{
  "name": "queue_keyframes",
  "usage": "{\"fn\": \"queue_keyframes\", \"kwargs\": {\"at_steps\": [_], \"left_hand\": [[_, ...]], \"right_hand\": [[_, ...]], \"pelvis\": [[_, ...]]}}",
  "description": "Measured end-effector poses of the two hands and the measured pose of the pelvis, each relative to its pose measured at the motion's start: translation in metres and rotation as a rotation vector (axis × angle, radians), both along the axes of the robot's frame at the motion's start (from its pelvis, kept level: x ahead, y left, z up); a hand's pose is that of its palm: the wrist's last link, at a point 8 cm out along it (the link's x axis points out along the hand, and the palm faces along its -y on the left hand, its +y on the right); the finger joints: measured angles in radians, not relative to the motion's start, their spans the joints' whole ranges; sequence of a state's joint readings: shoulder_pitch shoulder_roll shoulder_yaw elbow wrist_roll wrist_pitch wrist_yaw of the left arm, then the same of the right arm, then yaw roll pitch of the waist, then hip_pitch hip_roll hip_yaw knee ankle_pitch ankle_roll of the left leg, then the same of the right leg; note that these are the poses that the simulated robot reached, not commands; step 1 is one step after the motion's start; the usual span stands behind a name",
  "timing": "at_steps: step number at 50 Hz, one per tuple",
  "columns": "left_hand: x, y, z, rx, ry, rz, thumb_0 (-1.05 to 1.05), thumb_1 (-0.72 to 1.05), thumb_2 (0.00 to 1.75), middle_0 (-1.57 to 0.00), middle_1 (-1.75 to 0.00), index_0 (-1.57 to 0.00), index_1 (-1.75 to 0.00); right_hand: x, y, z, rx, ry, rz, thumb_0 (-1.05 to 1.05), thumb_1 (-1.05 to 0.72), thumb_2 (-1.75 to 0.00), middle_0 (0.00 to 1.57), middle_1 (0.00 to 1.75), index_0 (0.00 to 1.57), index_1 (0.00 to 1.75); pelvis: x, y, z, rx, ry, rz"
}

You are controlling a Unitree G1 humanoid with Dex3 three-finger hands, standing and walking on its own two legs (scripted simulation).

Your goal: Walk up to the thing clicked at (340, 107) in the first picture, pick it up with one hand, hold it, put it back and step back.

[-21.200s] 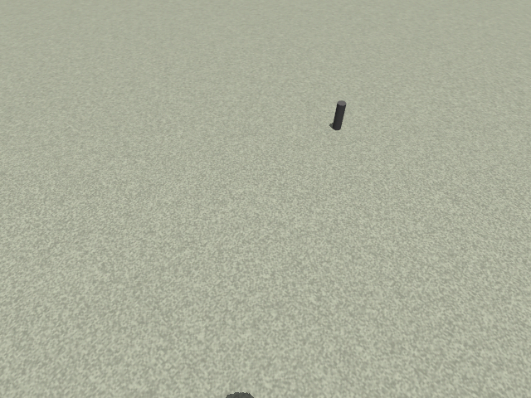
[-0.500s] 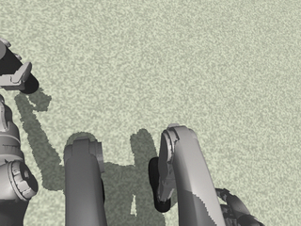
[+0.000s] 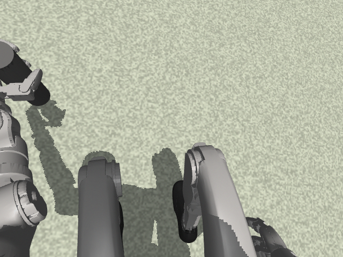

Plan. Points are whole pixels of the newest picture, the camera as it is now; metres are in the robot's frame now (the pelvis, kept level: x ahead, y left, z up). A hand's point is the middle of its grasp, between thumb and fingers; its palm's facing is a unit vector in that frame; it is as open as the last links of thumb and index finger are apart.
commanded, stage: lift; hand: left
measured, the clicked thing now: (21, 79) +0.49 +0.27 -0.06
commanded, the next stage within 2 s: none
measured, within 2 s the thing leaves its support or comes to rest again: neither
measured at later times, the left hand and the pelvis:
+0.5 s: hand out of the picture +0.45 +0.26 +0.06, palm faces +0.27 -0.96 -0.07, open 8.2 cm; pelvis +0.00 +0.00 +0.07, yaw +2 degrees
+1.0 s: hand out of the picture +0.41 +0.23 +0.23, palm faces +0.29 -0.95 -0.06, open 8.2 cm; pelvis +0.04 +0.00 +0.22, yaw +3 degrees
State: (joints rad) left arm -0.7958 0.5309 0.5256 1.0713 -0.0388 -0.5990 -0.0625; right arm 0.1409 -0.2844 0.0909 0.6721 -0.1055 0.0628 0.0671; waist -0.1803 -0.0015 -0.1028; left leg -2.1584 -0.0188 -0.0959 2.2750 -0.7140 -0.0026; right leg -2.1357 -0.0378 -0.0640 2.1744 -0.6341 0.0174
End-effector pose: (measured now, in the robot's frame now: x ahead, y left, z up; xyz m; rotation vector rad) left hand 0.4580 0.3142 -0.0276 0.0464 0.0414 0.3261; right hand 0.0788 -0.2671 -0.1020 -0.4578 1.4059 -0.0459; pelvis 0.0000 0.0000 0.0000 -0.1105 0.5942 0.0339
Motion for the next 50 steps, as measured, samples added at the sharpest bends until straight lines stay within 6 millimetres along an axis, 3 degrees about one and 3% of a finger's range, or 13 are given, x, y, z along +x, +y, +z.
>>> {"fn": "queue_keyframes", "kwargs": {"at_steps": [12, 23, 36, 50], "left_hand": [[-0.014, -0.003, 0.029, 0.006, 0.008, -0.039, 0.0, -0.28, 1.15, -0.85, -1.24, -0.86, -1.27], [-0.036, -0.01, 0.078, 0.01, 0.012, -0.049, 0.0, -0.28, 1.16, -0.85, -1.23, -0.87, -1.27], [-0.059, -0.024, 0.167, 0.012, 0.018, -0.044, 0.0, -0.28, 1.16, -0.85, -1.23, -0.87, -1.27], [-0.08, -0.04, 0.267, -0.01, 0.042, -0.025, 0.0, -0.28, 1.16, -0.85, -1.23, -0.87, -1.27]], "right_hand": [[0.005, 0.0, 0.012, 0.017, -0.041, -0.04, 0.0, -0.92, -0.9, 0.2, 0.3, 0.21, 0.3], [0.035, 0.004, 0.049, 0.038, -0.153, -0.044, 0.01, -0.91, -0.9, 0.2, 0.3, 0.21, 0.3], [0.075, 0.015, 0.12, 0.074, -0.282, -0.063, 0.01, -0.91, -0.9, 0.2, 0.3, 0.21, 0.3], [0.103, 0.033, 0.22, 0.104, -0.378, -0.069, 0.01, -0.9, -0.9, 0.2, 0.3, 0.21, 0.3]], "pelvis": [[0.001, -0.001, 0.018, 0.016, 0.005, 0.005], [0.003, -0.002, 0.058, 0.026, 0.005, 0.011], [0.016, 0.0, 0.131, 0.04, -0.037, 0.018], [0.039, 0.003, 0.225, 0.053, -0.149, 0.025]]}}
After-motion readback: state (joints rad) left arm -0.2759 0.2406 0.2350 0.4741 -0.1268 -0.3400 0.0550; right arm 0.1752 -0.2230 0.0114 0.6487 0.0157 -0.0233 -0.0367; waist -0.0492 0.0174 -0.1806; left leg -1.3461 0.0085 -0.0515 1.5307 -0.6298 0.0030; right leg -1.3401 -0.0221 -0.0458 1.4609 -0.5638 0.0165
